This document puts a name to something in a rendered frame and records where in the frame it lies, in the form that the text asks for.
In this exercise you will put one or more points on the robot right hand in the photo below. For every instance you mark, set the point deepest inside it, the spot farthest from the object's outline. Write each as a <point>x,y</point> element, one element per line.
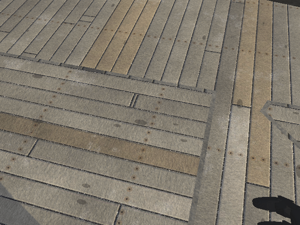
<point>282,206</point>

